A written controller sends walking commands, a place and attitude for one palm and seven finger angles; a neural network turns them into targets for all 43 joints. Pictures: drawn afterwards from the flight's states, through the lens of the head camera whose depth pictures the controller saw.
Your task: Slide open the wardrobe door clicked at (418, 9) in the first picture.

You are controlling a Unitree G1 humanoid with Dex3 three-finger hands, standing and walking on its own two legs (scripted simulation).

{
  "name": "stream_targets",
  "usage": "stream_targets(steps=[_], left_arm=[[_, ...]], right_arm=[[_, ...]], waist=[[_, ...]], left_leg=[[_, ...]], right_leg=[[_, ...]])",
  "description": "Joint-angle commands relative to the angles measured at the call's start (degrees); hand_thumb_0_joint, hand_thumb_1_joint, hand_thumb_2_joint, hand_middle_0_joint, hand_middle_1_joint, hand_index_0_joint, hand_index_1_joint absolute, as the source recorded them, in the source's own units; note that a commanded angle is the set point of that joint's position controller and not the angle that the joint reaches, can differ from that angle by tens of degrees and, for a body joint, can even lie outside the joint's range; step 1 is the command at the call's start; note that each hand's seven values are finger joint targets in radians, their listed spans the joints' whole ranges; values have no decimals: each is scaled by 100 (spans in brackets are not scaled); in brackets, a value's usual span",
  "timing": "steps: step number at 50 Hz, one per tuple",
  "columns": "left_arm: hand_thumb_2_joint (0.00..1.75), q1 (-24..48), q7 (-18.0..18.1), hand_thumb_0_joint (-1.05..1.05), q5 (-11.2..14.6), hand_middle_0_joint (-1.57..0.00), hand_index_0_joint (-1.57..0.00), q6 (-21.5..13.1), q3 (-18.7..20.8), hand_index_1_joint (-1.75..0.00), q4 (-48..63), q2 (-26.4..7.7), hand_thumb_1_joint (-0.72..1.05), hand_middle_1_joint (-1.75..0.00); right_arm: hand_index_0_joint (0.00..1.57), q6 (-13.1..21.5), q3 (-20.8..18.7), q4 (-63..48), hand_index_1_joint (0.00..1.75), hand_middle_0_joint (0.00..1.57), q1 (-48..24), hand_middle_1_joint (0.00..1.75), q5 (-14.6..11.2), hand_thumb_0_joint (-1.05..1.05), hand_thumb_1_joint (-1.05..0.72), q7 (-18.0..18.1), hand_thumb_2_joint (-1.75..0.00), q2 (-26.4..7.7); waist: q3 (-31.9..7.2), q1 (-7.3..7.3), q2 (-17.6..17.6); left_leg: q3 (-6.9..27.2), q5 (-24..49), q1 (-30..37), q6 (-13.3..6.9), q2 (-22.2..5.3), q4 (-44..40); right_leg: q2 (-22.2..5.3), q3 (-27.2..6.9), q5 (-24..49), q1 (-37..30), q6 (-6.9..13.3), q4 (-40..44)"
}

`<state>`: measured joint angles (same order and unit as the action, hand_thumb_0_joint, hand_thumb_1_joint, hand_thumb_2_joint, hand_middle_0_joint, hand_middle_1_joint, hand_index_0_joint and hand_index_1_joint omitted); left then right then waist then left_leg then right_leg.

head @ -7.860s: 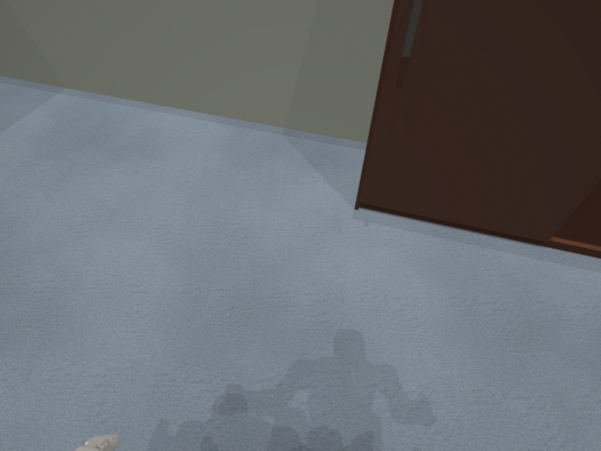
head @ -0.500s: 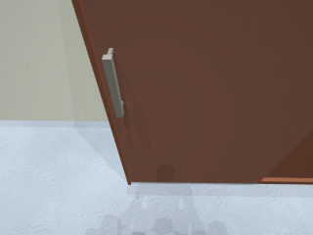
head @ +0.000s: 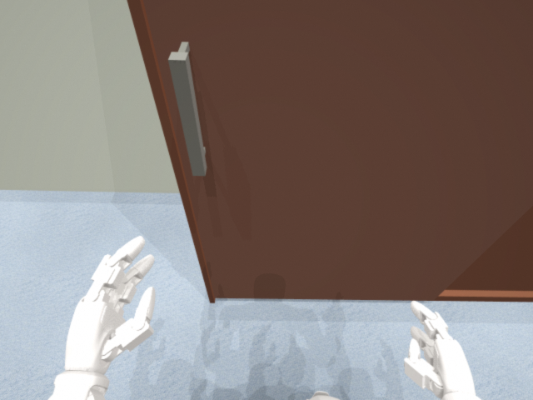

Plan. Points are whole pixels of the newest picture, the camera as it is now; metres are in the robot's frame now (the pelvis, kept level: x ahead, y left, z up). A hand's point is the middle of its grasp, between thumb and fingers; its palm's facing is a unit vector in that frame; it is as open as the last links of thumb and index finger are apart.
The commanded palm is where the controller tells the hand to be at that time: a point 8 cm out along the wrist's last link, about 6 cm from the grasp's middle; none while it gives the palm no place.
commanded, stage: raise the hand with hooked fingers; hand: left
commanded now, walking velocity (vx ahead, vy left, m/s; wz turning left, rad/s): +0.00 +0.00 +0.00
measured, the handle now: (192, 115) +0.53 +0.15 +0.15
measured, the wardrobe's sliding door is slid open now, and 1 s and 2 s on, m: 0.00 0.00 0.00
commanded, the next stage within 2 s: move the hooked fingers beside the handle in 1.80 s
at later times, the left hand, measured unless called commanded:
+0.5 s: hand (84, 319) +0.21 +0.24 +0.06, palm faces +0.07 -1.00 -0.06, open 10.9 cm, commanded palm +0.17 +0.29 +0.08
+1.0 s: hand (41, 264) +0.25 +0.28 +0.13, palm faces +0.10 -0.99 -0.05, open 13.6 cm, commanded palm +0.22 +0.33 +0.14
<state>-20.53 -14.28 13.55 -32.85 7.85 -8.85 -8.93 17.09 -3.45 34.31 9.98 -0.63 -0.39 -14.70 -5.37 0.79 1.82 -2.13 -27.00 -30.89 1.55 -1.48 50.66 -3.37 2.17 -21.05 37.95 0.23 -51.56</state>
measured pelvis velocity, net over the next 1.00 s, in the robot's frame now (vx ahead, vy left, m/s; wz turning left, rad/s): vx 0.02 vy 0.02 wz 0.04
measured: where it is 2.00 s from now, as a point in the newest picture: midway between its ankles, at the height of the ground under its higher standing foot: outside the picture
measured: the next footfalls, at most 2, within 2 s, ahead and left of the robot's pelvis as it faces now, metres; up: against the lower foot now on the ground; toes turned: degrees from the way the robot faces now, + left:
none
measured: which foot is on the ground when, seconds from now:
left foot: down 0.00-1.00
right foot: down 0.00-1.00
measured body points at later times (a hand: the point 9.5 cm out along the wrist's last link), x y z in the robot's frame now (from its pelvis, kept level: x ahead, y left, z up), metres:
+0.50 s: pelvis +0.00 +0.03 -0.01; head +0.04 +0.03 +0.44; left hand +0.20 +0.30 +0.07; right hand +0.17 -0.18 -0.09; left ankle -0.02 +0.13 -0.69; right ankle +0.05 -0.12 -0.69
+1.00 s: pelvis +0.02 +0.02 +0.02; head +0.02 +0.02 +0.47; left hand +0.24 +0.34 +0.13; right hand +0.21 -0.20 -0.03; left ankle -0.02 +0.13 -0.69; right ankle +0.05 -0.12 -0.69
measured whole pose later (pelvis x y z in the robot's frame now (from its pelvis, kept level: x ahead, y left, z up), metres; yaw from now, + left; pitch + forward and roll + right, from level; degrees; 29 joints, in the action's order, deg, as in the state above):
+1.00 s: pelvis +0.02 +0.02 +0.02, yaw +2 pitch +3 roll -2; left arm -9.2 -21.7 19.7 -5.2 21.0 -3.0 -20.6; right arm 16.4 3.9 32.6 14.7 -2.7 5.3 -14.9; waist -3.2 -2.2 -1.5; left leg 0.5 -25.2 -20.8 -0.3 -1.3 43.3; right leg -3.2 5.0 -17.6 24.3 -1.4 -39.6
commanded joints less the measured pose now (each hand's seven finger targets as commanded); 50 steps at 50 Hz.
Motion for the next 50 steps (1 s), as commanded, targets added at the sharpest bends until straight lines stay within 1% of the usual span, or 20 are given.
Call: stream_targets(steps=[1,3,6,7,10,12,13,16,17,18,22,25,27,34,37,39,42,43,45,50], left_arm=[[74,-1157,-385,0,362,-23,-23,281,615,-54,1272,-761,53,-54],[72,-654,-104,0,374,-23,-23,383,760,-57,2186,-895,48,-57],[69,-107,251,0,95,-24,-24,145,505,-62,3345,-897,41,-62],[68,244,229,0,65,-24,-24,71,345,-63,3584,-934,39,-63],[65,192,-17,0,10,-24,-24,121,8,-68,3275,-761,32,-68],[63,133,-245,0,90,-25,-25,482,163,-70,2859,-972,27,-70],[62,19,-319,0,113,-25,-25,701,309,-72,2822,-1072,25,-72],[59,-415,-348,0,269,-25,-25,1383,781,-76,2625,-1251,18,-76],[58,-544,-338,0,347,-25,-25,1577,1002,-78,2490,-1371,15,-78],[57,-460,-301,0,418,-25,-25,1664,1020,-80,2686,-1309,13,-80],[53,-406,-60,0,521,-26,-26,1657,1219,-86,2812,-1364,4,-86],[50,-89,-76,0,504,-27,-27,1518,1030,-90,2773,-1268,-3,-90],[48,58,-124,0,482,-27,-27,1518,1120,-93,2570,-1433,-8,-93],[41,767,-322,0,562,-28,-28,1624,1456,-103,2633,-1892,-24,-103],[38,984,-359,0,622,-29,-29,1740,1632,-108,2474,-2054,-31,-108],[36,1130,-434,0,662,-29,-29,1837,1573,-111,2428,-1976,-36,-111],[33,1411,-519,0,679,-29,-29,2072,1660,-115,2139,-2101,-43,-115],[32,1510,-576,0,677,-30,-30,2165,1622,-117,2042,-2073,-45,-117],[30,1778,-633,0,694,-30,-30,2328,1738,-120,1839,-2196,-50,-120],[30,2519,-820,0,753,-30,-30,2524,1989,-120,1615,-2490,-50,-120]], right_arm=[[20,-20,-218,-1566,30,20,-495,30,-135,0,-90,57,-90,-637],[20,-94,-206,-1648,30,20,-257,30,-97,0,-90,161,-90,-568],[20,-147,-133,-1545,30,20,108,30,-20,0,-90,231,-90,-510],[20,-155,-71,-1482,30,20,191,30,37,0,-90,256,-90,-563],[20,-75,0,-1312,30,20,221,30,-18,0,-90,302,-90,-598],[20,-49,43,-1262,30,20,170,30,-53,0,-90,364,-90,-651],[20,-54,41,-1296,30,20,164,30,-102,0,-90,379,-90,-643],[20,-94,75,-1374,30,20,-47,30,-174,0,-90,420,-90,-575],[20,-101,107,-1401,30,20,-147,30,-169,0,-90,434,-90,-543],[20,-100,147,-1418,30,20,-141,30,-171,0,-90,430,-90,-501],[20,12,181,-1322,30,20,-150,30,-122,0,-90,419,-90,-457],[20,112,202,-1242,30,20,-6,30,-136,0,-90,403,-90,-546],[20,166,211,-1190,30,20,47,30,-134,0,-90,430,-90,-621],[20,321,242,-1093,30,20,189,30,-204,0,-90,530,-90,-720],[20,335,261,-1040,30,20,191,30,-197,0,-90,544,-90,-745],[20,339,284,-1033,30,20,172,30,-217,0,-90,540,-90,-742],[20,315,317,-1017,30,20,182,30,-215,0,-90,558,-90,-781],[20,302,325,-1017,30,20,172,30,-232,0,-90,565,-90,-777],[20,274,343,-1016,30,20,163,30,-235,0,-90,599,-90,-797],[20,227,393,-979,30,20,94,30,-242,0,-90,669,-90,-788]], waist=[[-737,-520,111],[-1000,-404,-162],[-1330,-113,-757],[-1244,68,-645],[-1004,212,-867],[-873,177,-825],[-1002,127,-672],[-1213,-149,-431],[-1166,-297,-522],[-1221,-295,-497],[-982,-359,-302],[-684,-189,-395],[-553,-165,-268],[-804,-219,-725],[-693,-248,-655],[-645,-253,-883],[-469,-264,-753],[-457,-252,-859],[-409,-252,-605],[-517,-260,-540]], left_leg=[[-193,716,-1167,-200,459,-151],[-49,904,-995,-217,363,-52],[169,1675,-498,-242,217,118],[248,1781,-478,-269,177,251],[369,1590,-423,-238,116,213],[419,1388,-509,-232,126,120],[421,1243,-515,-219,133,9],[419,1238,-541,-192,164,-321],[434,1392,-505,-177,182,-410],[424,1478,-425,-162,177,-496],[476,1728,-323,-115,135,-686],[454,1311,-298,-111,131,-812],[464,1168,-323,-131,120,-871],[449,1463,238,-129,133,-1148],[439,1756,370,-125,130,-1236],[420,1898,530,-97,132,-1346],[409,1929,604,-113,133,-1471],[373,1896,680,-117,137,-1519],[387,1767,694,-133,133,-1617],[343,1856,948,-185,154,-1750]], right_leg=[[37,-361,-112,-999,66,614],[124,-350,44,-904,67,438],[261,-2,1240,-677,109,-23],[318,24,1368,-487,110,-132],[338,164,1004,-159,106,-47],[375,178,802,-267,123,66],[355,200,668,-402,93,173],[308,263,590,-943,70,373],[327,287,711,-1103,108,372],[304,329,796,-1187,90,412],[331,404,938,-1308,94,490],[317,381,515,-1064,66,675],[322,342,345,-1114,77,780],[299,305,689,-1549,104,1031],[326,316,1037,-1781,110,1129],[324,330,1205,-1837,109,1201],[346,327,1291,-1985,113,1352],[336,309,1300,-1980,102,1410],[340,315,1218,-2034,79,1516],[337,235,1378,-2328,71,1745]])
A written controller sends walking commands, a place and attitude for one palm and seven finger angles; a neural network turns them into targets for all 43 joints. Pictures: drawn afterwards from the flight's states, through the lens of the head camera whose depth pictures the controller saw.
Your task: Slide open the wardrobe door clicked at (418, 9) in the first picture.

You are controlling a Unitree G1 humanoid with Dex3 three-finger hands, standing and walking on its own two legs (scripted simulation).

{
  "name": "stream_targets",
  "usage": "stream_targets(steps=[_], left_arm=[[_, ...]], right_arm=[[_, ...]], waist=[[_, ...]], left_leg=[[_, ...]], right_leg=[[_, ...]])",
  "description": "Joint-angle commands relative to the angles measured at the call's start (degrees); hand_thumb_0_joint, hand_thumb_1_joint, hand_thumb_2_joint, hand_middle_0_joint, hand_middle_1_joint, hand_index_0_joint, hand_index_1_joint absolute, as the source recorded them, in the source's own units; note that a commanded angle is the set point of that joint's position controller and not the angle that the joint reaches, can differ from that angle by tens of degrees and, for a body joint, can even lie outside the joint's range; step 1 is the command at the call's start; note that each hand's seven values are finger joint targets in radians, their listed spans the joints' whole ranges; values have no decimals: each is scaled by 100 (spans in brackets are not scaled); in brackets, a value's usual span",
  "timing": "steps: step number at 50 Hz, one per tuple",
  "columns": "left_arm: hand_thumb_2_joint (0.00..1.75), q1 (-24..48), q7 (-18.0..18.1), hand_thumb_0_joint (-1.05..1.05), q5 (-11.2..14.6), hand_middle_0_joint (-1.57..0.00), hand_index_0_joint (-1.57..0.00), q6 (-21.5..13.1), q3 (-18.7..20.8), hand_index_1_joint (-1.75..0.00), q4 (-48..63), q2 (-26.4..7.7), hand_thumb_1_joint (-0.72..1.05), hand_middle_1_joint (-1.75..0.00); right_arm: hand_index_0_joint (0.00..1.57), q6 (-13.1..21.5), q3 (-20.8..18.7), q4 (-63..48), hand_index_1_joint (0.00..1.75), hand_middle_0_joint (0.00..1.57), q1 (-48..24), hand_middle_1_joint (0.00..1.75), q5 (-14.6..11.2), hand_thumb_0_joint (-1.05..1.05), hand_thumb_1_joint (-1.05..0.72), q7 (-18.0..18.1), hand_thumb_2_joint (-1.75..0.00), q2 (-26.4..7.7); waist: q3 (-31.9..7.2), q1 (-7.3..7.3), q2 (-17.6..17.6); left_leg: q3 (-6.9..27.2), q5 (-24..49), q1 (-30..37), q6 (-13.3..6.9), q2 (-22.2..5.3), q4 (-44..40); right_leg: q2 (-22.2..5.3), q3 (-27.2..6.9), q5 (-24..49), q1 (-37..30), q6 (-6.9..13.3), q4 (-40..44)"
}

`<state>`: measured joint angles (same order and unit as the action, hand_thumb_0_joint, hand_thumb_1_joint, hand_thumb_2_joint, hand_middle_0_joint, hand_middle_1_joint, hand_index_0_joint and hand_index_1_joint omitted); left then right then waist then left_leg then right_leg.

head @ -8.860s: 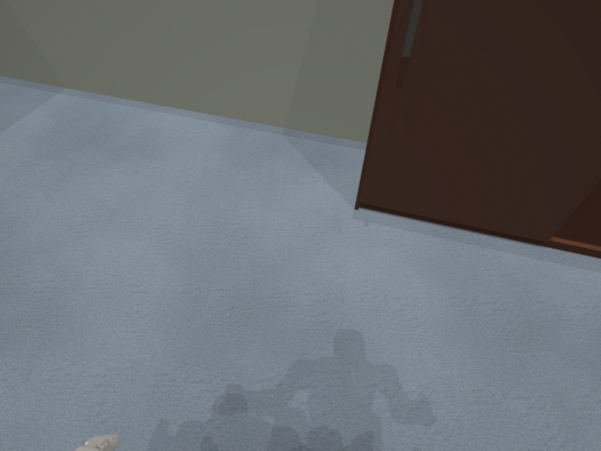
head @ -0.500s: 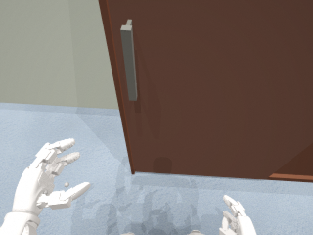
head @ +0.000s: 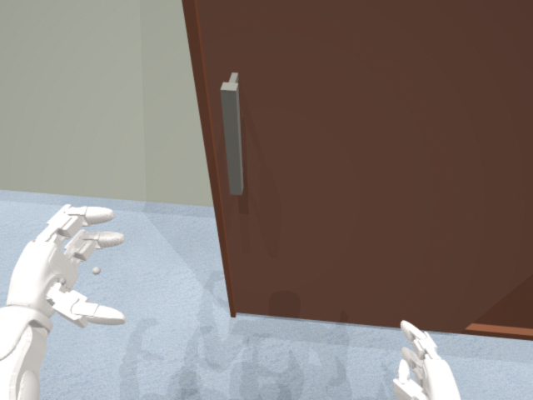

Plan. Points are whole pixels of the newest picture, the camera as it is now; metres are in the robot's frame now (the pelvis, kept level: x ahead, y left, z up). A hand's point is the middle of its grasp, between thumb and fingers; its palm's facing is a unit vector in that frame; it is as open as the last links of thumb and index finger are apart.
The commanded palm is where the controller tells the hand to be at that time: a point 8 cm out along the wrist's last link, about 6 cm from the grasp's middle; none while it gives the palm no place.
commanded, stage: raise the hand with hooked fingers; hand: left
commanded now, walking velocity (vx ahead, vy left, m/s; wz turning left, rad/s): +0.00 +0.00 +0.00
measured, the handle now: (235, 138) +0.51 +0.11 +0.13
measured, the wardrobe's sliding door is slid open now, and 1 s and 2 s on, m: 0.00 0.00 0.00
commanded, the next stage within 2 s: move the hooked fingers beside the handle in 0.80 s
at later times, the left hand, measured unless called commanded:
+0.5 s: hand (92, 224) +0.29 +0.26 +0.14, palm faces +0.04 -1.00 -0.03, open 14.0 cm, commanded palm +0.25 +0.31 +0.15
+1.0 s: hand (89, 227) +0.28 +0.27 +0.14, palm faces +0.07 -1.00 -0.01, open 14.0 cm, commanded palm +0.26 +0.30 +0.15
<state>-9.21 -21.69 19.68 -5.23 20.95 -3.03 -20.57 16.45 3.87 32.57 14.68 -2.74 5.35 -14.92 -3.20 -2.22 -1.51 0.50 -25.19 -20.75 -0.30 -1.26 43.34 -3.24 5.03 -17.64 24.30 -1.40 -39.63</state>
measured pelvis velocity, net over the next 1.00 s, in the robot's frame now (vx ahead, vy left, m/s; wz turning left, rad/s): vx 0.00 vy -0.01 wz -0.01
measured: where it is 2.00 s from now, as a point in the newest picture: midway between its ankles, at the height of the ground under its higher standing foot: outside the picture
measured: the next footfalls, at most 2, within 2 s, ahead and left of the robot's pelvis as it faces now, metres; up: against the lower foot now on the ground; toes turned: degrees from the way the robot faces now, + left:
none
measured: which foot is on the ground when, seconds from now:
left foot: down 0.00-1.00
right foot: down 0.00-1.00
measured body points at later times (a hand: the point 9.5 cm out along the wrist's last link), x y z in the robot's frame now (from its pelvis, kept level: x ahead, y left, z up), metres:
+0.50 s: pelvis +0.01 -0.01 +0.01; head +0.01 -0.02 +0.46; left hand +0.28 +0.32 +0.15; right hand +0.17 -0.25 -0.06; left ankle -0.03 +0.11 -0.71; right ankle +0.03 -0.14 -0.71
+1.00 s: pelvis +0.00 -0.01 +0.02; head +0.00 -0.02 +0.47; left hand +0.27 +0.32 +0.15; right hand +0.17 -0.24 -0.06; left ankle -0.03 +0.11 -0.71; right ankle +0.03 -0.14 -0.71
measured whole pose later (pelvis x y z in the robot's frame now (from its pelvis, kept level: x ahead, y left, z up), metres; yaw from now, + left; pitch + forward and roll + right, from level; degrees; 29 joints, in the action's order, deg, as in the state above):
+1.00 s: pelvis +0.00 -0.01 +0.02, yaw -1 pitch +0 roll -1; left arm 4.8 -26.3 19.2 0.1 25.6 -15.6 -23.4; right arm 13.9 4.6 34.5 15.1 -3.2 6.9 -15.2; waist -0.8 -2.8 -2.0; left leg -0.4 -20.4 -12.4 0.2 -1.4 33.0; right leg -2.7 4.4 -13.7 17.0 -0.8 -31.1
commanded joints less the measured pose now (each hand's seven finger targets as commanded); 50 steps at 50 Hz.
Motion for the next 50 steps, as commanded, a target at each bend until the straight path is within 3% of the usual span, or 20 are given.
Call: stream_targets(steps=[1,7,14,18,20,22,23,27,30,33,45,46,47,50], left_arm=[[30,1485,-123,0,137,-30,-30,-214,706,-120,944,-1362,-50,-120],[30,2046,-323,0,158,-30,-30,-48,913,-120,537,-1671,-50,-120],[30,2711,-425,0,119,-30,-30,132,1097,-120,276,-1986,-50,-120],[30,2371,-570,0,167,-30,-30,303,923,-120,-298,-1717,-50,-120],[30,2414,-595,0,161,-30,-30,342,952,-120,-178,-1765,-50,-120],[30,2444,-545,0,152,-30,-30,301,1059,-120,91,-1899,-50,-120],[30,2524,-509,0,133,-30,-30,257,1112,-120,287,-1966,-50,-120],[30,2520,-375,0,153,-30,-30,98,1246,-120,381,-2012,-50,-120],[30,2681,-330,0,77,-30,-30,43,1109,-120,474,-1906,-50,-120],[30,2672,-342,0,58,-30,-30,102,1020,-120,283,-1844,-50,-120],[30,2649,-438,0,78,-30,-30,180,992,-120,109,-1802,-50,-120],[30,2904,-440,0,87,-30,-30,169,827,-120,87,-1657,-50,-120],[30,3016,-434,0,94,-30,-30,164,852,-120,-45,-1723,-50,-120],[30,3504,-411,0,11,-30,-30,111,674,-120,-151,-1658,-50,-120]], right_arm=[[20,287,-327,-784,30,20,-391,30,-30,0,-90,110,-90,-767],[20,244,-280,-710,30,20,-429,30,-27,0,-90,170,-90,-767],[20,196,-253,-696,30,20,-446,30,-53,0,-90,193,-90,-751],[20,136,-283,-696,30,20,-398,30,-77,0,-90,163,-90,-793],[20,112,-301,-751,30,20,-437,30,-75,0,-90,136,-90,-810],[20,109,-320,-796,30,20,-444,30,-53,0,-90,108,-90,-809],[20,107,-318,-823,30,20,-456,30,-53,0,-90,101,-90,-797],[20,120,-329,-758,30,20,-400,30,-16,0,-90,122,-90,-773],[20,139,-331,-740,30,20,-406,30,-45,0,-90,156,-90,-743],[20,118,-305,-709,30,20,-405,30,-47,0,-90,178,-90,-756],[20,91,-285,-732,30,20,-439,30,-51,0,-90,186,-90,-746],[20,89,-269,-714,30,20,-466,30,-56,0,-90,195,-90,-739],[20,73,-276,-658,30,20,-421,30,-48,0,-90,202,-90,-759],[20,66,-277,-642,30,20,-425,30,-67,0,-90,248,-90,-766]], waist=[[-739,38,-293],[-747,8,-188],[-811,-20,-399],[-601,-13,14],[-742,-45,-143],[-865,-89,-86],[-1020,-101,-306],[-940,-85,-187],[-903,-35,-523],[-731,-5,-317],[-772,-21,-246],[-661,35,-319],[-591,69,-73],[-633,138,-288]], left_leg=[[76,1697,-10,0,128,-1035],[40,1828,191,-32,131,-1180],[25,2049,459,-25,140,-1417],[-25,1967,356,-57,146,-1455],[-34,1998,395,-49,161,-1450],[-54,2161,459,-57,149,-1418],[-60,2232,519,-47,163,-1435],[-93,2307,571,-50,143,-1446],[-111,2241,669,-35,153,-1512],[-83,2107,590,-45,136,-1570],[-52,2056,637,-31,147,-1630],[-54,1965,637,-21,148,-1638],[-59,1891,596,-40,128,-1613],[-36,1715,615,-31,153,-1641]], right_leg=[[321,-61,1067,-991,240,578],[331,-111,1234,-1278,239,794],[308,-96,1482,-1477,249,949],[297,-115,1456,-1440,223,1021],[287,-129,1490,-1465,228,997],[295,-146,1635,-1587,236,970],[286,-148,1711,-1646,243,951],[315,-148,1824,-1673,239,985],[302,-139,1748,-1575,236,1012],[313,-131,1631,-1558,237,1074],[325,-97,1538,-1550,240,1106],[328,-106,1475,-1443,235,1135],[341,-138,1405,-1425,227,1174],[319,-137,1191,-1305,232,1169]])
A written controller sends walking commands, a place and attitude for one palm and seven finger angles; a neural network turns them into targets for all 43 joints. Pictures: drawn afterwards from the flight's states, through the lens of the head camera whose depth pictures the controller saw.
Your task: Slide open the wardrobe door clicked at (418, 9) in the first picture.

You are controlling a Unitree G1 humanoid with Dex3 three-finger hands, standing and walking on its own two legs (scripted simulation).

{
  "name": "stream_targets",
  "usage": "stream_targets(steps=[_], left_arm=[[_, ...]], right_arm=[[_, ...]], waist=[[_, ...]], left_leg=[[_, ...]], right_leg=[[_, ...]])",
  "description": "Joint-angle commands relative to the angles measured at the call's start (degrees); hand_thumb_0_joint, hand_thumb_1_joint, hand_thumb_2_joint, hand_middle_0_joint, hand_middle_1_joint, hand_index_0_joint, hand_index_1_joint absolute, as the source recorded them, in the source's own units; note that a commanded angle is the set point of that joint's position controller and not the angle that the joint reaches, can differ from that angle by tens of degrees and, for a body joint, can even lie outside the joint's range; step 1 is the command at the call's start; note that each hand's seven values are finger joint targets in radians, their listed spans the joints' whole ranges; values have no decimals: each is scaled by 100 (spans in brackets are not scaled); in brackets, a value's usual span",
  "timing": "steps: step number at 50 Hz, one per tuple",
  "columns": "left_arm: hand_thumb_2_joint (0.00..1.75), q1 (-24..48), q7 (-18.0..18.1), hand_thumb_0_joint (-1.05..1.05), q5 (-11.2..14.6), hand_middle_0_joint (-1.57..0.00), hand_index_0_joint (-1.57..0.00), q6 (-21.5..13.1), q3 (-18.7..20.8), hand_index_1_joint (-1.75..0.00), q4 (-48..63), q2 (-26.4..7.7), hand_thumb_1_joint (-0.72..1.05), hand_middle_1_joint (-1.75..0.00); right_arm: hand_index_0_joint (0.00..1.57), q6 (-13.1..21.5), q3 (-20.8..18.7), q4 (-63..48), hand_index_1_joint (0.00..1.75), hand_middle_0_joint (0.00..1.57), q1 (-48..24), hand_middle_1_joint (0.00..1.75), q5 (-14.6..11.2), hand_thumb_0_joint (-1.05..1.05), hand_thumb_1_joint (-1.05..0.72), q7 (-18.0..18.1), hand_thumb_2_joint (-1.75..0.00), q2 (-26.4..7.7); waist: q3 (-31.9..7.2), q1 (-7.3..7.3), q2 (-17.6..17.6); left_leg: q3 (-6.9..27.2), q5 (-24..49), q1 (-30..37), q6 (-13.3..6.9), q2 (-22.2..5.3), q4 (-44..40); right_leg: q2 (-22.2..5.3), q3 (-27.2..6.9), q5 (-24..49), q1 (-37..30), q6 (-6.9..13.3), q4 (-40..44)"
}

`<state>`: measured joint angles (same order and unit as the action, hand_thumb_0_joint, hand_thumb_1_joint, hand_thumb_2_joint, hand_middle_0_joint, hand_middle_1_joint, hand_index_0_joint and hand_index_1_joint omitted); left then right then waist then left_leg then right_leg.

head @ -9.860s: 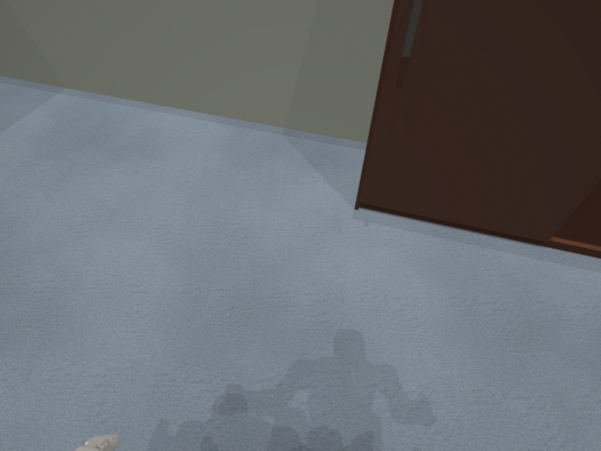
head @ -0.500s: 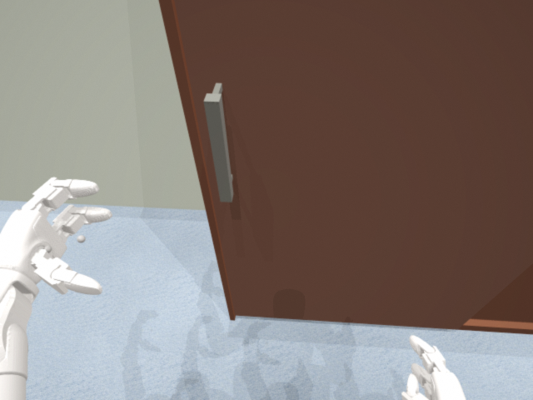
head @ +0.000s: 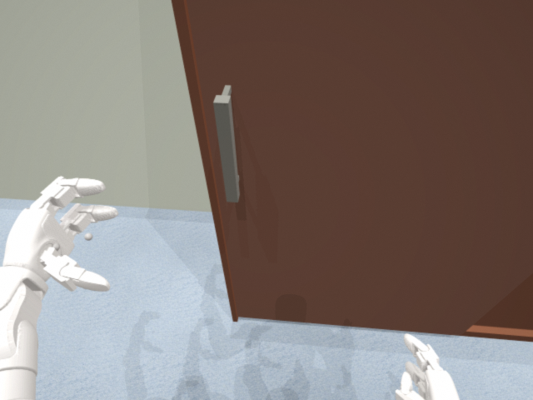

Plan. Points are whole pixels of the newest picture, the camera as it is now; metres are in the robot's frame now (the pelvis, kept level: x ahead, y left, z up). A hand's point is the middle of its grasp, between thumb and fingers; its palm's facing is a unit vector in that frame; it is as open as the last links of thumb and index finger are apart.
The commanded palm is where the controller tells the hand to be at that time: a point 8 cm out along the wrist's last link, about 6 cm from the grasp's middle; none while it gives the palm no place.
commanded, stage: move the hooked fingers beside the handle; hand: left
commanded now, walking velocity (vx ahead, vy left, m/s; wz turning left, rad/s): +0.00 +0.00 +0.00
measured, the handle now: (230, 148) +0.51 +0.13 +0.11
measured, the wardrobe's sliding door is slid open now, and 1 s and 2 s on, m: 0.00 0.00 0.00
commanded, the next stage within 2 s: none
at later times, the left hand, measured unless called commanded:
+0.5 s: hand (124, 210) +0.33 +0.25 +0.12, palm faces +0.05 -1.00 +0.01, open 14.0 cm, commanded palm +0.31 +0.29 +0.13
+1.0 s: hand (160, 183) +0.40 +0.22 +0.12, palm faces +0.02 -1.00 +0.01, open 14.0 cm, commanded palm +0.38 +0.27 +0.12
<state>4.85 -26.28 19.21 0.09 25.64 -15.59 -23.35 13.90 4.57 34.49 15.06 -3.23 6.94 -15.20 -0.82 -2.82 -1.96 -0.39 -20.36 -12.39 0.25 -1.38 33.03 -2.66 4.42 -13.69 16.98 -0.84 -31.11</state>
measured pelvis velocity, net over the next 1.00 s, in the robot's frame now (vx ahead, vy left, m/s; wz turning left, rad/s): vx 0.00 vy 0.00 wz -0.02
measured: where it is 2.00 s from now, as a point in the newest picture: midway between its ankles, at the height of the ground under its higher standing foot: outside the picture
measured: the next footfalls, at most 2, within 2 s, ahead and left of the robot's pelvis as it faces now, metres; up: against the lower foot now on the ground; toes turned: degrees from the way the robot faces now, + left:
none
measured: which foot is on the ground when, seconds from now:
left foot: down 0.00-1.00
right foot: down 0.00-1.00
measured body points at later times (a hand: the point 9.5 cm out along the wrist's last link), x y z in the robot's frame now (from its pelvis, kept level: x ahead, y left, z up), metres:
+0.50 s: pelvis +0.00 +0.00 +0.00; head +0.01 -0.01 +0.45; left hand +0.32 +0.30 +0.13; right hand +0.14 -0.25 -0.09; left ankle -0.03 +0.12 -0.73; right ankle +0.03 -0.13 -0.73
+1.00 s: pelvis +0.00 +0.00 -0.01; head +0.03 -0.01 +0.44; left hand +0.39 +0.28 +0.12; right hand +0.10 -0.26 -0.11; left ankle -0.03 +0.12 -0.73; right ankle +0.03 -0.13 -0.73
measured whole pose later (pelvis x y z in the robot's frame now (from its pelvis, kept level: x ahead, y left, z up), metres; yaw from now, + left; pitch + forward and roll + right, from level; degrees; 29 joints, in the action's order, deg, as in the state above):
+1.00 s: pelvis +0.00 +0.00 -0.01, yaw -1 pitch +5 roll +0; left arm 29.9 -19.4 12.9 -6.9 21.2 -40.8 -23.2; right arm 7.9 3.1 35.9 18.8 -2.7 5.4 -16.0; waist -1.8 1.7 -0.9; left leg -1.5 -20.9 -20.4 0.3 -1.5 36.0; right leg -2.5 3.1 -13.9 25.7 -0.7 -34.4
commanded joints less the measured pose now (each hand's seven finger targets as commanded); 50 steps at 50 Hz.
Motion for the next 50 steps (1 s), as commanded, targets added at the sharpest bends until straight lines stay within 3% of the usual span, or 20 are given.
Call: stream_targets(steps=[1,2,6,7,10,12,15,17,20,23,25,32,34,36,37,39,40,43,46,50], left_arm=[[30,2222,63,0,29,-30,-30,-433,172,-120,1089,-1402,-50,-120],[30,2343,94,0,2,-30,-30,-442,253,-120,957,-1540,-50,-120],[30,2653,145,0,-91,-30,-30,-534,77,-120,801,-1428,-50,-120],[30,2617,182,0,-88,-30,-30,-561,227,-120,734,-1592,-50,-120],[30,2442,219,0,-88,-30,-30,-565,111,-120,680,-1373,-50,-120],[30,2161,285,0,-94,-30,-30,-524,346,-120,451,-1569,-50,-120],[30,2403,337,0,-118,-30,-30,-476,149,-120,500,-1349,-50,-120],[30,2669,404,0,-142,-30,-30,-511,219,-120,425,-1494,-50,-120],[30,2840,439,0,-197,-30,-30,-614,158,-120,533,-1448,-50,-120],[30,3188,439,0,-218,-30,-30,-673,119,-120,239,-1506,-50,-120],[30,3467,415,0,-242,-30,-30,-698,-128,-120,108,-1293,-50,-120],[30,3978,476,0,-358,-30,-30,-813,0,-120,-593,-1610,-50,-120],[30,4070,487,0,-364,-30,-30,-878,-176,-120,-524,-1386,-50,-120],[30,4013,534,0,-384,-30,-30,-872,-37,-120,-794,-1518,-50,-120],[30,4070,554,0,-399,-30,-30,-879,-4,-120,-1010,-1597,-50,-120],[30,4199,575,0,-432,-30,-30,-921,-135,-120,-961,-1445,-50,-120],[30,4360,591,0,-455,-30,-30,-934,-241,-120,-977,-1366,-50,-120],[30,4701,664,0,-517,-30,-30,-1007,-77,-120,-1072,-1648,-50,-120],[30,4700,709,0,-535,-30,-30,-1104,-78,-120,-1152,-1574,-50,-120],[30,5004,745,0,-582,-30,-30,-1150,-319,-120,-1477,-1389,-50,-120]], right_arm=[[20,323,-351,-833,30,20,-448,30,-23,0,-90,108,-90,-733],[20,302,-352,-793,30,20,-413,30,-5,0,-90,113,-90,-757],[20,302,-340,-811,30,20,-421,30,-4,0,-90,125,-90,-731],[20,287,-348,-794,30,20,-375,30,7,0,-90,110,-90,-756],[20,285,-348,-840,30,20,-397,30,6,0,-90,57,-90,-726],[20,244,-365,-828,30,20,-339,30,32,0,-90,18,-90,-759],[20,197,-375,-871,30,20,-360,30,5,0,-90,-11,-90,-741],[20,154,-388,-820,30,20,-301,30,11,0,-90,-5,-90,-774],[20,141,-400,-845,30,20,-273,30,13,0,-90,-3,-90,-753],[20,96,-408,-753,30,20,-196,30,12,0,-90,29,-90,-796],[20,80,-412,-716,30,20,-164,30,-2,0,-90,51,-90,-782],[20,-40,-419,-620,30,20,4,30,26,0,-90,26,-90,-838],[20,-50,-429,-672,30,20,8,30,28,0,-90,-6,-90,-806],[20,-100,-435,-645,30,20,69,30,28,0,-90,-21,-90,-828],[20,-142,-440,-593,30,20,129,30,31,0,-90,-30,-90,-858],[20,-170,-450,-657,30,20,115,30,29,0,-90,-61,-90,-844],[20,-190,-458,-636,30,20,145,30,20,0,-90,-60,-90,-839],[20,-264,-475,-591,30,20,251,30,44,0,-90,-79,-90,-879],[20,-305,-498,-579,30,20,326,30,58,0,-90,-99,-90,-855],[20,-385,-498,-508,30,20,395,30,38,0,-90,-116,-90,-865]], waist=[[-941,204,-378],[-951,211,-170],[-1143,211,-451],[-1197,166,-202],[-1283,113,-369],[-1240,22,-113],[-1208,98,-195],[-1140,150,10],[-1385,162,-298],[-1294,260,-74],[-1310,335,-199],[-1474,319,-71],[-1716,303,-225],[-1635,316,-124],[-1507,359,165],[-1620,324,-100],[-1605,402,-99],[-1740,424,-79],[-1928,392,-86],[-1703,521,-97]], left_leg=[[44,1193,-178,-88,170,-587],[46,1192,-218,-92,149,-572],[61,1255,-179,-68,171,-584],[89,1344,-207,-69,140,-573],[66,1577,-201,-44,151,-582],[40,1632,-355,-48,138,-585],[0,1605,-379,-46,142,-590],[15,1494,-436,-58,118,-586],[-19,1561,-332,-50,139,-565],[-15,1372,-445,-82,125,-540],[-29,1291,-393,-92,147,-512],[1,1286,-609,-89,145,-417],[-13,1498,-495,-87,156,-374],[-20,1449,-617,-81,154,-355],[-14,1388,-736,-97,124,-349],[-21,1409,-713,-93,145,-353],[-31,1495,-653,-98,136,-319],[-22,1467,-757,-106,135,-271],[-24,1629,-693,-96,138,-232],[-29,1435,-802,-105,127,-226]], right_leg=[[252,-103,744,-530,178,321],[260,-114,726,-577,178,332],[233,-100,778,-584,202,267],[250,-95,846,-693,214,253],[234,-72,1137,-740,227,172],[234,-67,1203,-845,225,166],[219,-83,1238,-726,211,154],[236,-92,1104,-686,212,190],[219,-128,1205,-720,214,149],[223,-157,1072,-620,196,175],[216,-170,1009,-510,199,175],[196,-196,1036,-559,217,71],[193,-198,1294,-609,225,-6],[201,-195,1285,-548,216,-17],[206,-179,1227,-544,202,-8],[198,-202,1253,-515,218,-60],[204,-190,1345,-445,215,-64],[202,-231,1364,-509,207,-98],[220,-219,1525,-566,220,-154],[230,-203,1343,-321,211,-132]])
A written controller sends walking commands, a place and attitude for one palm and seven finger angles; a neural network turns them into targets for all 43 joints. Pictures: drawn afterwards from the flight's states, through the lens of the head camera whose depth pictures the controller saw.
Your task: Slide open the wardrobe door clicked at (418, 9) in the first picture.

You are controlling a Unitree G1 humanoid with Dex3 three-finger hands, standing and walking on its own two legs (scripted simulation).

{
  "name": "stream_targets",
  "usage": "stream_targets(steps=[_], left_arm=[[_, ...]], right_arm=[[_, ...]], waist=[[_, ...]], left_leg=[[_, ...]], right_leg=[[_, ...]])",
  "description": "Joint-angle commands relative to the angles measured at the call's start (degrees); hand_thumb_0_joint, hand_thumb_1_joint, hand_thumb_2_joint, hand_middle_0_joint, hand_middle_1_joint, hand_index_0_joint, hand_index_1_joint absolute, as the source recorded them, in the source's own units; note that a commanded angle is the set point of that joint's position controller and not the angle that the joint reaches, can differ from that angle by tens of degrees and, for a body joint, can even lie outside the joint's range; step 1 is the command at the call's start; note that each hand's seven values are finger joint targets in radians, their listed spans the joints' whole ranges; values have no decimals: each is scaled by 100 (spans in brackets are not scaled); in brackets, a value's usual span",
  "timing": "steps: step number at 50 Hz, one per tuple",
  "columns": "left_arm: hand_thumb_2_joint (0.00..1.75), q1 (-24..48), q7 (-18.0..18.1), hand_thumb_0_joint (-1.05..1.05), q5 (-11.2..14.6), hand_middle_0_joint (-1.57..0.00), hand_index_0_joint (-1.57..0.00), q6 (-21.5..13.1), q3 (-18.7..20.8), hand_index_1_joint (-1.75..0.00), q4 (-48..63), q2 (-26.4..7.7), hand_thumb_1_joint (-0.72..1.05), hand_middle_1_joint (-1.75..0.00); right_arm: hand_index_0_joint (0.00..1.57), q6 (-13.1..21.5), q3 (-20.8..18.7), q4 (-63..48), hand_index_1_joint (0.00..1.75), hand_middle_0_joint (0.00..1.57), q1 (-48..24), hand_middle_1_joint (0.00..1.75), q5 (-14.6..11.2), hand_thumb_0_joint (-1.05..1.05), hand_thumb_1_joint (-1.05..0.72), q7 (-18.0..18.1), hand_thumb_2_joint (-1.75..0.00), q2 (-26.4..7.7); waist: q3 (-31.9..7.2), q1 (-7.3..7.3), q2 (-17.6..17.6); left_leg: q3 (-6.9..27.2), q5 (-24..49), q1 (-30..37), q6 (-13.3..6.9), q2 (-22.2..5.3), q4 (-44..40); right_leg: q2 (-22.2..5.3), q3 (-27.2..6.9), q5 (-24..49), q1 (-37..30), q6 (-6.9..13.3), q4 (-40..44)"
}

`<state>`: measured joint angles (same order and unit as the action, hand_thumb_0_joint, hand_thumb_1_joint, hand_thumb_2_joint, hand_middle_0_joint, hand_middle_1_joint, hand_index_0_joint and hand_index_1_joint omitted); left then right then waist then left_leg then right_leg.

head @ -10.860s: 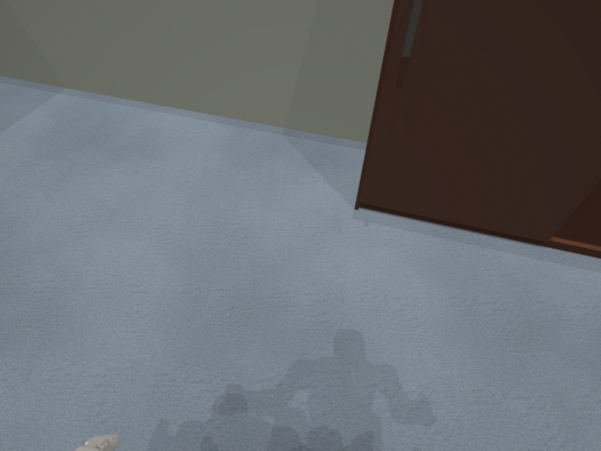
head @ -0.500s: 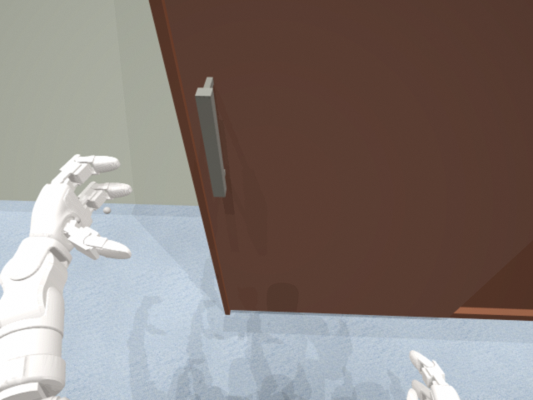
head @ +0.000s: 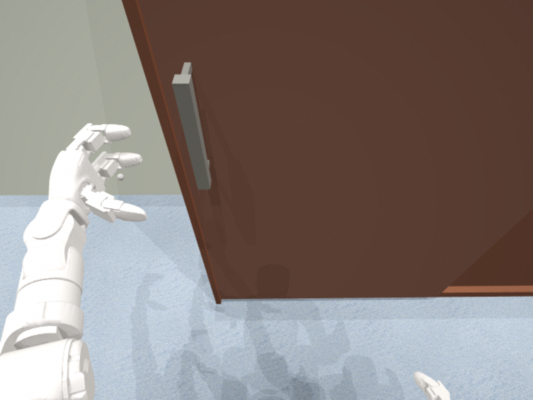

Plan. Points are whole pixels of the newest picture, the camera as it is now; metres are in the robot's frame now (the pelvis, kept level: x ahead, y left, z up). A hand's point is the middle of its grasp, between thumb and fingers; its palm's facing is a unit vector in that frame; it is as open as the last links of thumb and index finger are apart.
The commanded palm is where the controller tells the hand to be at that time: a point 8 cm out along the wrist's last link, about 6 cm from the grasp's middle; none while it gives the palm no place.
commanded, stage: move the hooked fingers beside the handle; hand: left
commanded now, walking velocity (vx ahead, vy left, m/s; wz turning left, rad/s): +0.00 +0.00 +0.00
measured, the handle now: (196, 132) +0.51 +0.14 +0.11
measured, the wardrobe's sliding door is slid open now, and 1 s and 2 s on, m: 0.00 0.00 0.00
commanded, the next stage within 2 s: feel for the door with the fingertips in 1.30 s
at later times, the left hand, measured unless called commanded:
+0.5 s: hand (141, 157) +0.44 +0.21 +0.12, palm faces +0.03 -1.00 +0.01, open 14.0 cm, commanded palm +0.42 +0.26 +0.12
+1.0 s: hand (148, 159) +0.44 +0.20 +0.11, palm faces +0.03 -1.00 +0.00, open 14.0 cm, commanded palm +0.42 +0.25 +0.12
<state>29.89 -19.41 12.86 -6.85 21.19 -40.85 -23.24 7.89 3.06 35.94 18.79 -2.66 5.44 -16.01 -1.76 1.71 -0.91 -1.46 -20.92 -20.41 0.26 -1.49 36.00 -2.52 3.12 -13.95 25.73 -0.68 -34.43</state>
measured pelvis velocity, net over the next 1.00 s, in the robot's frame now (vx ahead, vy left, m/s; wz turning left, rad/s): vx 0.00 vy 0.00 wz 0.00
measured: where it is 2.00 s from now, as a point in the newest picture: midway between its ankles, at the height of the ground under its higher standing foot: outside the picture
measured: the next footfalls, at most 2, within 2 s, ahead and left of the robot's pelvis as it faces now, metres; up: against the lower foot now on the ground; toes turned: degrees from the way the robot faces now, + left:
none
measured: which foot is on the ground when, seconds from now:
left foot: down 0.00-1.00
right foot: down 0.00-1.00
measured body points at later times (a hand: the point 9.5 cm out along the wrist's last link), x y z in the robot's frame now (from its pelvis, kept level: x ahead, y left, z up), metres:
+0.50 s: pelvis +0.00 +0.00 +0.00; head +0.05 +0.01 +0.44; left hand +0.44 +0.27 +0.12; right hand +0.07 -0.26 -0.11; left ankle -0.03 +0.12 -0.73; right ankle +0.04 -0.13 -0.73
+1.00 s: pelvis +0.00 +0.00 -0.01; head +0.05 +0.00 +0.44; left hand +0.44 +0.26 +0.12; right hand +0.06 -0.26 -0.12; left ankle -0.03 +0.12 -0.73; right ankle +0.04 -0.13 -0.73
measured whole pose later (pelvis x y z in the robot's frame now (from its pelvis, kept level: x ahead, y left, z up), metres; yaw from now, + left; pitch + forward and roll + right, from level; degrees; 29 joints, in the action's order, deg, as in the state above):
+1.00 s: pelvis +0.00 +0.00 -0.01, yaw +0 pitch +9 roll -1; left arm 41.4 -14.6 9.4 -12.9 19.5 -54.6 -23.0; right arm 2.7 2.4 36.7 21.4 -2.0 3.6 -15.5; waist -2.9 3.9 -1.0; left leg -1.5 -22.1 -26.4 0.0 -1.6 39.6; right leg -2.4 2.9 -14.3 31.3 -0.9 -36.8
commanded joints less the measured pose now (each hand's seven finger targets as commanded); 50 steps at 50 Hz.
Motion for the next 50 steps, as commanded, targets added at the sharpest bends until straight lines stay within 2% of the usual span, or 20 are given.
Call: stream_targets(steps=[1,2,5,7,9,13,15,17,19,21,23,25,27,31,33,36,38,44,48,50], left_arm=[[30,2639,78,0,27,-30,-30,-462,97,-120,965,-1394,-50,-120],[30,2738,107,0,13,-30,-30,-489,134,-120,920,-1469,-50,-120],[30,2799,169,0,-26,-30,-30,-564,181,-120,908,-1475,-50,-120],[30,2823,203,0,-59,-30,-30,-617,252,-120,764,-1598,-50,-120],[30,2863,206,0,-51,-30,-30,-638,47,-120,654,-1305,-50,-120],[30,3025,288,0,-124,-30,-30,-719,319,-120,566,-1655,-50,-120],[30,3138,279,0,-124,-30,-30,-742,128,-120,481,-1433,-50,-120],[30,3165,304,0,-134,-30,-30,-778,245,-120,252,-1583,-50,-120],[30,3409,294,0,-182,-30,-30,-830,182,-120,269,-1582,-50,-120],[30,3696,293,0,-197,-30,-30,-860,6,-120,43,-1395,-50,-120],[30,3884,324,0,-239,-30,-30,-955,103,-120,39,-1584,-50,-120],[30,4069,340,0,-262,-30,-30,-1003,-126,-120,-86,-1281,-50,-120],[30,3955,375,0,-240,-30,-30,-1030,-33,-120,-335,-1329,-50,-120],[30,3883,445,0,-318,-30,-30,-1028,-64,-120,-427,-1257,-50,-120],[30,3730,524,0,-316,-30,-30,-1074,349,-120,-447,-1715,-50,-120],[30,3650,518,0,-355,-30,-30,-1166,213,-120,83,-1572,-50,-120],[30,3474,514,0,-311,-30,-30,-1184,294,-120,174,-1632,-50,-120],[30,3599,442,0,-237,-30,-30,-970,-57,-120,-25,-1231,-50,-120],[30,4119,513,0,-283,-30,-30,-1069,-17,-120,77,-1404,-50,-120],[30,4227,530,0,-315,-30,-30,-1100,-174,-120,-130,-1212,-50,-120]], right_arm=[[20,198,-354,-634,30,20,57,30,-10,0,-90,35,-90,-797],[20,173,-366,-615,30,20,105,30,4,0,-90,33,-90,-814],[20,142,-376,-624,30,20,153,30,22,0,-90,1,-90,-792],[20,84,-381,-576,30,20,227,30,38,0,-90,-8,-90,-817],[20,62,-381,-593,30,20,221,30,25,0,-90,-45,-90,-781],[20,-25,-420,-576,30,20,323,30,45,0,-90,-67,-90,-819],[20,-58,-402,-570,30,20,322,30,34,0,-90,-81,-90,-789],[20,-98,-420,-530,30,20,402,30,49,0,-90,-82,-90,-831],[20,-127,-417,-529,30,20,400,30,46,0,-90,-88,-90,-819],[20,-137,-410,-483,30,20,446,30,50,0,-90,-96,-90,-812],[20,-169,-422,-458,30,20,495,30,57,0,-90,-89,-90,-834],[20,-166,-426,-416,30,20,533,30,62,0,-90,-107,-90,-798],[20,-191,-435,-389,30,20,613,30,90,0,-90,-122,-90,-835],[20,-243,-432,-429,30,20,606,30,92,0,-90,-181,-90,-821],[20,-285,-449,-470,30,20,650,30,113,0,-90,-184,-90,-871],[20,-308,-448,-603,30,20,564,30,100,0,-90,-213,-90,-794],[20,-323,-457,-613,30,20,567,30,96,0,-90,-210,-90,-794],[20,-323,-439,-557,30,20,506,30,51,0,-90,-157,-90,-806],[20,-289,-430,-467,30,20,537,30,72,0,-90,-116,-90,-808],[20,-268,-411,-430,30,20,541,30,81,0,-90,-115,-90,-784]], waist=[[-1621,99,-179],[-1713,107,-32],[-1996,33,-290],[-2005,57,-99],[-1895,84,-152],[-2125,54,-151],[-2002,124,-238],[-1980,145,64],[-2040,169,-231],[-1887,273,-172],[-2089,272,-247],[-2069,337,-411],[-2078,317,-131],[-2065,267,-294],[-2224,175,120],[-2494,112,-387],[-2488,83,-317],[-1854,280,-146],[-2105,332,-311],[-2027,388,-243]], left_leg=[[87,1489,16,-110,136,-506],[91,1505,-12,-126,135,-471],[103,1710,73,-95,147,-443],[99,1854,7,-110,129,-399],[78,1826,-29,-104,135,-415],[58,1984,-68,-115,129,-360],[38,1945,-70,-105,132,-347],[53,1855,-185,-130,120,-329],[37,1766,-180,-117,140,-319],[74,1631,-195,-110,135,-308],[105,1680,-157,-108,130,-270],[146,1760,-35,-73,119,-234],[156,1760,-140,-91,119,-209],[127,1677,-255,-65,125,-201],[120,1675,-437,-105,119,-212],[51,1973,-241,-90,137,-176],[70,2150,-190,-96,104,-171],[66,1422,-349,-112,104,-303],[131,1309,-201,-115,134,-241],[156,1275,-239,-103,140,-237]], right_leg=[[221,-64,1345,-1124,195,187],[221,-80,1363,-1204,185,175],[221,-81,1555,-1282,211,100],[231,-83,1709,-1351,202,66],[232,-75,1723,-1259,197,68],[236,-109,1902,-1371,198,2],[240,-97,1876,-1231,196,16],[253,-96,1837,-1278,186,7],[246,-126,1759,-1181,189,-2],[260,-91,1593,-980,193,18],[261,-100,1585,-987,198,-28],[275,-56,1529,-769,214,-52],[284,-39,1535,-820,205,-73],[278,-49,1471,-720,208,-121],[285,-73,1583,-1013,185,-154],[285,-127,1864,-1136,208,-200],[305,-114,1945,-1181,209,-197],[308,-64,1405,-844,186,-10],[290,-97,1246,-795,200,-13],[292,-71,1218,-715,200,-39]])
